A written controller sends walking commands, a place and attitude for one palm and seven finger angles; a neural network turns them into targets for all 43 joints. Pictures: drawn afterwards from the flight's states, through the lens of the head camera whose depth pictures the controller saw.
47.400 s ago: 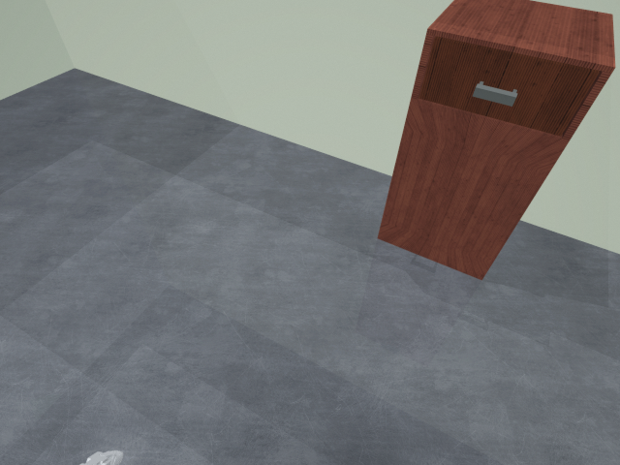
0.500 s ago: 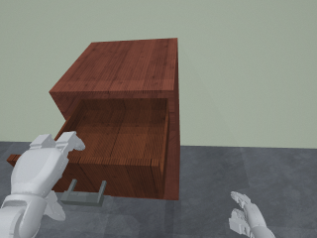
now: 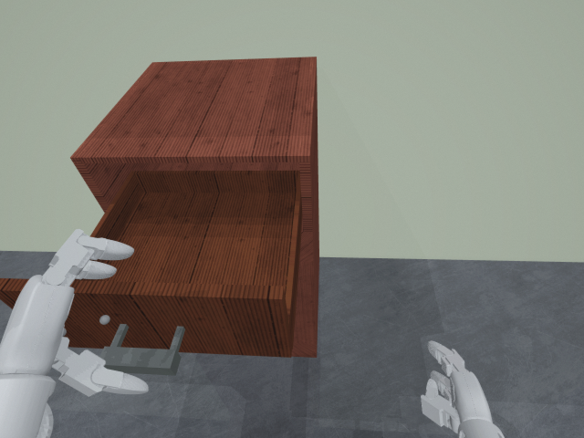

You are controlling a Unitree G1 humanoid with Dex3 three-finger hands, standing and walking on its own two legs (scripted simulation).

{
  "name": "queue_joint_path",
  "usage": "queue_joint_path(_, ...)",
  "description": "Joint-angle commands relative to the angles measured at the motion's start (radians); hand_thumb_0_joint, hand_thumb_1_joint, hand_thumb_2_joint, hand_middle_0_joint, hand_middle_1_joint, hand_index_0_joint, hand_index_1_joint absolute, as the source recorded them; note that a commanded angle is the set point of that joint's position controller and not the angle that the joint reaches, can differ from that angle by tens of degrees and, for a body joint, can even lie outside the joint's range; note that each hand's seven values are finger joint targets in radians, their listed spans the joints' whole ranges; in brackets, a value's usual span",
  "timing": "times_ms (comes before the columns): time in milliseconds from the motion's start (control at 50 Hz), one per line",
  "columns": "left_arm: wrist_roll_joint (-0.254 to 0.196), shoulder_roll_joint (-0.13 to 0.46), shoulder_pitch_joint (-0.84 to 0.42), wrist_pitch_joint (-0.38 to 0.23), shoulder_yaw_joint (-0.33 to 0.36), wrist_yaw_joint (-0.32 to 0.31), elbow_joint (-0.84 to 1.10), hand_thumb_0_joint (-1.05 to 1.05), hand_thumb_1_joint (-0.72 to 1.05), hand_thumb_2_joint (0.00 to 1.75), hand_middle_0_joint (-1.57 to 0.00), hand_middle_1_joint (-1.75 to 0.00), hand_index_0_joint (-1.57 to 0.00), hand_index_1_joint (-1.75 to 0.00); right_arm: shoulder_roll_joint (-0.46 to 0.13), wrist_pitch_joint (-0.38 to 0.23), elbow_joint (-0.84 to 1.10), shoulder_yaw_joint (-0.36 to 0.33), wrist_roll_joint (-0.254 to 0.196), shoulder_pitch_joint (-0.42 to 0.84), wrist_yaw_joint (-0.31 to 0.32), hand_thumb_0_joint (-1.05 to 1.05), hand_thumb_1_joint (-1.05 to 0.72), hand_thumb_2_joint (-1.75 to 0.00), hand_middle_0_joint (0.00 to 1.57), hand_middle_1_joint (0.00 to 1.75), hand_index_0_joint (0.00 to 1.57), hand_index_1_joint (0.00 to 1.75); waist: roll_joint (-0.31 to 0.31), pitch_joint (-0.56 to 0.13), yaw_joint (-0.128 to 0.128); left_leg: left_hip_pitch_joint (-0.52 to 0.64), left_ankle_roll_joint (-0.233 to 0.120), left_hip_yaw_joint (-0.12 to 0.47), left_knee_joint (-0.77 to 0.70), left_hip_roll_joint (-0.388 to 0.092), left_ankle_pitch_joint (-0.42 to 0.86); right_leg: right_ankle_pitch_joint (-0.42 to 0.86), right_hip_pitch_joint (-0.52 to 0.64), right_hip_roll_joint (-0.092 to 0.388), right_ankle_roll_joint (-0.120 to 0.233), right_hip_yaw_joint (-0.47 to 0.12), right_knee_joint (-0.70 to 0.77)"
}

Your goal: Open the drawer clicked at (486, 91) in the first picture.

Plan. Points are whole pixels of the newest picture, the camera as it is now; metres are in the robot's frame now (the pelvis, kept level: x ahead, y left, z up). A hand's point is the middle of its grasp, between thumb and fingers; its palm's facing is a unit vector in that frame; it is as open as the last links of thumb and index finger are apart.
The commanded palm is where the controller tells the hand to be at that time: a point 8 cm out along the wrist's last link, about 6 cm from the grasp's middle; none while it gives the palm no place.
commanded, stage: draw the hand back to the body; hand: left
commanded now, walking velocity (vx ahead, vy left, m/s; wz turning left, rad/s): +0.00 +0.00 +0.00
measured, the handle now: (145, 346) +0.23 +0.26 -0.01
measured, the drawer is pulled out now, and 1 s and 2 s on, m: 0.28 0.28 0.28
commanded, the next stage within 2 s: step back with the hand held close in 0.88 s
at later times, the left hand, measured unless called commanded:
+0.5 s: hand (99, 297) +0.20 +0.23 +0.17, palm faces +0.39 -0.82 -0.42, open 10.2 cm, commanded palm +0.15 +0.28 +0.18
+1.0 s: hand (96, 302) +0.20 +0.23 +0.17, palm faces +0.41 -0.81 -0.41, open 7.5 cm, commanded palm +0.14 +0.28 +0.18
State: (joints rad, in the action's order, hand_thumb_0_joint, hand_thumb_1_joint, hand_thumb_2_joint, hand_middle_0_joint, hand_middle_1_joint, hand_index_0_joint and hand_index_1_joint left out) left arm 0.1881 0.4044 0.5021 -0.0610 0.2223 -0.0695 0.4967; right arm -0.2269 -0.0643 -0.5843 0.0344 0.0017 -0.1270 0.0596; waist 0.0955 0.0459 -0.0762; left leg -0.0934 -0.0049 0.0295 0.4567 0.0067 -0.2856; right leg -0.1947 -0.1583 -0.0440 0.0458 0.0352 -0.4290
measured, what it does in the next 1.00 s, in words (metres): stands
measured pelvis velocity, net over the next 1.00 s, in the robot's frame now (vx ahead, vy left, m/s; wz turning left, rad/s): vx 0.02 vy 0.00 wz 0.02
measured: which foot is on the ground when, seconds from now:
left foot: down 0.00-1.00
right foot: down 0.00-1.00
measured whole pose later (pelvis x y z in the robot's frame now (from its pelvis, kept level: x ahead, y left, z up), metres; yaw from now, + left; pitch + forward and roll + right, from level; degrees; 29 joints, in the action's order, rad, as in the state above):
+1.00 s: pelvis +0.02 +0.00 +0.00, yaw +1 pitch -3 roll +0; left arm -0.05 0.32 0.53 -0.12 0.29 -0.11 0.49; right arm -0.19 -0.15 -0.63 0.01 0.00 -0.19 0.06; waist 0.07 0.00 -0.06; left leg -0.09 0.00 0.05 0.44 0.00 -0.30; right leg -0.22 -0.15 -0.04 0.05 0.05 -0.42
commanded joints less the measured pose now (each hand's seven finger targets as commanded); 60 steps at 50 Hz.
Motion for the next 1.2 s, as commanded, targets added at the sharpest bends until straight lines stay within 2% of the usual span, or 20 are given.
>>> queue_joint_path(0, -0.209, 0.132, -0.081, -0.129, 0.188, -0.066, 0.268, 0.00, -0.26, 0.40, -0.28, -1.04, -0.28, -1.04, -0.067, -0.136, 0.148, -0.033, 0.014, 0.093, 0.035, 0.00, -0.90, -0.90, 0.20, 0.30, 0.20, 0.30, -0.018, -0.149, 0.000, -0.026, -0.012, -0.017, -0.087, -0.028, 0.125, 0.017, 0.096, 0.070, -0.022, -0.031, 0.086)
queue_joint_path(40, -0.215, 0.084, -0.050, -0.135, 0.150, -0.063, 0.262, 0.00, -0.18, 0.43, -0.28, -1.00, -0.28, -1.00, -0.061, -0.153, 0.137, -0.030, 0.012, 0.079, 0.028, 0.00, -0.90, -0.90, 0.20, 0.30, 0.20, 0.30, 0.048, -0.108, 0.005, -0.039, -0.002, -0.019, -0.095, -0.030, 0.162, 0.054, 0.086, 0.068, -0.015, -0.025, 0.081)
queue_joint_path(80, -0.215, 0.080, -0.070, -0.135, 0.140, -0.061, 0.252, 0.00, -0.12, 0.47, -0.27, -0.95, -0.27, -0.95, -0.066, -0.166, 0.122, -0.033, 0.012, 0.079, 0.023, 0.00, -0.90, -0.90, 0.20, 0.30, 0.20, 0.30, 0.048, -0.057, 0.011, -0.052, 0.003, -0.013, -0.097, -0.035, 0.171, 0.057, 0.062, 0.063, -0.011, -0.023, 0.094)
queue_joint_path(120, -0.221, 0.067, -0.077, -0.139, 0.127, -0.058, 0.234, 0.00, -0.05, 0.50, -0.27, -0.91, -0.27, -0.91, -0.068, -0.173, 0.115, -0.035, 0.013, 0.071, 0.021, 0.00, -0.90, -0.90, 0.20, 0.30, 0.20, 0.30, 0.002, -0.038, 0.016, -0.069, -0.001, -0.005, -0.101, -0.037, 0.179, 0.070, 0.065, 0.063, -0.012, -0.018, 0.090)
queue_joint_path(260, -0.233, 0.074, -0.041, -0.143, 0.159, -0.050, 0.223, 0.00, 0.20, 0.60, -0.25, -0.75, -0.25, -0.75, -0.068, -0.163, 0.112, -0.048, 0.009, 0.072, 0.015, 0.00, -0.90, -0.90, 0.20, 0.30, 0.20, 0.30, -0.054, -0.100, 0.006, -0.059, 0.000, -0.009, -0.086, -0.038, 0.245, 0.146, 0.101, 0.067, -0.014, -0.022, 0.068)
queue_joint_path(280, -0.232, 0.080, -0.039, -0.142, 0.167, -0.050, 0.224, 0.00, 0.23, 0.62, -0.25, -0.73, -0.25, -0.73, -0.068, -0.163, 0.112, -0.050, 0.008, 0.081, 0.018, 0.00, -0.90, -0.90, 0.20, 0.30, 0.20, 0.30, -0.023, -0.099, 0.004, -0.051, 0.002, -0.012, -0.083, -0.037, 0.252, 0.158, 0.097, 0.067, -0.012, -0.025, 0.073)
queue_joint_path(340, -0.238, 0.076, -0.018, -0.140, 0.173, -0.050, 0.213, 0.00, 0.34, 0.66, -0.24, -0.66, -0.24, -0.66, -0.065, -0.152, 0.111, -0.055, 0.006, 0.073, 0.017, 0.00, -0.90, -0.90, 0.20, 0.30, 0.20, 0.30, -0.060, -0.117, 0.006, -0.050, 0.001, -0.013, -0.078, -0.039, 0.271, 0.182, 0.105, 0.067, -0.015, -0.025, 0.064)
queue_joint_path(420, -0.238, 0.076, -0.025, -0.141, 0.174, -0.053, 0.222, 0.00, 0.48, 0.72, -0.23, -0.57, -0.23, -0.57, -0.067, -0.149, 0.111, -0.056, 0.003, 0.073, 0.018, 0.00, -0.90, -0.90, 0.20, 0.30, 0.20, 0.30, -0.032, -0.122, 0.011, -0.047, 0.002, -0.012, -0.077, -0.037, 0.270, 0.182, 0.099, 0.070, -0.016, -0.021, 0.066)
queue_joint_path(660, -0.236, 0.076, -0.042, -0.126, 0.169, -0.059, 0.219, 0.00, 0.90, 0.90, -0.20, -0.30, -0.20, -0.30, -0.064, -0.145, 0.117, -0.057, 0.001, 0.069, 0.018, 0.00, -0.90, -0.90, 0.20, 0.30, 0.20, 0.30, -0.044, -0.118, 0.016, -0.043, 0.000, -0.007, -0.079, -0.035, 0.264, 0.170, 0.085, 0.069, -0.020, -0.016, 0.067)
queue_joint_path(700, -0.235, 0.079, -0.047, -0.122, 0.167, -0.060, 0.220, 0.00, 0.90, 0.90, -0.20, -0.30, -0.20, -0.30, -0.065, -0.146, 0.113, -0.056, 0.000, 0.070, 0.017, 0.00, -0.90, -0.90, 0.20, 0.30, 0.20, 0.30, 0.001, -0.111, 0.017, -0.042, 0.005, -0.009, -0.080, -0.035, 0.256, 0.163, 0.078, 0.072, -0.019, -0.017, 0.070)
queue_joint_path(760, -0.237, 0.080, -0.035, -0.119, 0.174, -0.061, 0.212, 0.00, 0.90, 0.90, -0.20, -0.30, -0.20, -0.30, -0.062, -0.145, 0.117, -0.056, 0.000, 0.070, 0.015, 0.00, -0.90, -0.90, 0.20, 0.30, 0.20, 0.30, -0.046, -0.115, 0.015, -0.049, 0.002, -0.005, -0.080, -0.035, 0.253, 0.162, 0.082, 0.070, -0.020, -0.016, 0.067)
queue_joint_path(860, -0.240, 0.078, -0.035, -0.121, 0.176, -0.060, 0.198, 0.00, 0.90, 0.90, -0.20, -0.30, -0.20, -0.30, -0.060, -0.141, 0.121, -0.056, -0.003, 0.073, 0.014, 0.00, -0.90, -0.90, 0.20, 0.30, 0.20, 0.30, -0.061, -0.098, 0.015, -0.061, 0.000, -0.005, -0.082, -0.035, 0.214, 0.116, 0.066, 0.071, -0.023, -0.018, 0.076)
queue_joint_path(940, -0.239, 0.070, -0.028, -0.124, 0.169, -0.059, 0.204, 0.00, 0.90, 0.90, -0.20, -0.30, -0.20, -0.30, -0.059, -0.143, 0.121, -0.057, -0.004, 0.072, 0.012, 0.00, -0.90, -0.90, 0.20, 0.30, 0.20, 0.30, -0.020, -0.108, 0.016, -0.058, 0.001, -0.007, -0.079, -0.034, 0.215, 0.118, 0.068, 0.074, -0.021, -0.019, 0.075)
queue_joint_path(960, -0.238, 0.077, -0.029, -0.125, 0.173, -0.061, 0.212, 0.00, 0.90, 0.90, -0.20, -0.30, -0.20, -0.30, -0.058, -0.147, 0.122, -0.057, -0.004, 0.071, 0.012, 0.00, -0.90, -0.90, 0.20, 0.30, 0.20, 0.30, -0.042, -0.116, 0.016, -0.057, 0.001, -0.005, -0.079, -0.034, 0.218, 0.122, 0.071, 0.074, -0.022, -0.016, 0.071)
queue_joint_path(980, -0.252, 0.220, -0.189, -0.188, 0.338, -0.069, 0.281, 0.00, 0.90, 0.90, -0.20, -0.30, -0.20, -0.30, -0.082, -0.133, 0.168, -0.043, -0.021, 0.022, 0.006, 0.00, -0.90, -0.90, 0.20, 0.30, 0.20, 0.30, 0.036, -0.004, 0.051, -0.121, -0.014, 0.019, -0.064, -0.034, 0.113, 0.103, -0.049, 0.125, -0.012, -0.131, 0.135)
queue_joint_path(1000, -0.232, 0.133, -0.065, -0.193, 0.282, -0.070, 0.205, 0.00, 0.90, 0.90, -0.20, -0.30, -0.20, -0.30, -0.073, -0.116, 0.139, -0.057, 0.001, 0.022, 0.019, 0.00, -0.90, -0.90, 0.20, 0.30, 0.20, 0.30, -0.061, -0.022, 0.064, -0.108, -0.018, 0.063, -0.038, -0.041, 0.109, 0.116, -0.055, 0.136, -0.005, -0.141, 0.136)
queue_joint_path(1040, -0.213, 0.084, -0.008, -0.178, 0.221, -0.071, 0.189, 0.00, 0.90, 0.90, -0.20, -0.30, -0.20, -0.30, -0.093, -0.097, 0.156, -0.069, 0.002, 0.030, 0.020, 0.00, -0.90, -0.90, 0.20, 0.30, 0.20, 0.30, -0.173, -0.071, 0.084, -0.088, -0.023, 0.064, 0.038, -0.033, 0.125, 0.137, -0.075, 0.165, -0.002, -0.168, 0.138)
queue_joint_path(1100, -0.209, 0.067, 0.068, -0.176, 0.212, -0.077, 0.191, 0.00, 0.90, 0.90, -0.20, -0.30, -0.20, -0.30, -0.095, -0.082, 0.163, -0.080, -0.002, 0.012, 0.018, 0.00, -0.90, -0.90, 0.20, 0.30, 0.20, 0.30, -0.149, -0.151, 0.092, -0.087, -0.018, 0.046, 0.099, -0.033, 0.126, 0.199, -0.077, 0.222, 0.025, -0.185, 0.108)
queue_joint_path(1160, -0.217, 0.077, 0.140, -0.175, 0.230, -0.084, 0.238, 0.00, 0.90, 0.90, -0.20, -0.30, -0.20, -0.30, -0.096, -0.065, 0.181, -0.088, -0.007, 0.002, 0.012, 0.00, -0.90, -0.90, 0.20, 0.30, 0.20, 0.30, -0.176, -0.225, 0.092, -0.116, -0.017, 0.050, 0.079, -0.054, 0.224, 0.274, -0.016, 0.211, 0.022, -0.147, 0.034)
queue_joint_path(1180, -0.217, 0.101, 0.139, -0.179, 0.248, -0.089, 0.275, 0.00, 0.90, 0.90, -0.20, -0.30, -0.20, -0.30, -0.103, -0.065, 0.183, -0.089, -0.004, 0.016, 0.016, 0.00, -0.90, -0.90, 0.20, 0.30, 0.20, 0.30, -0.101, -0.225, 0.089, -0.127, -0.012, 0.062, 0.062, -0.066, 0.285, 0.306, -0.022, 0.205, 0.024, -0.141, 0.006)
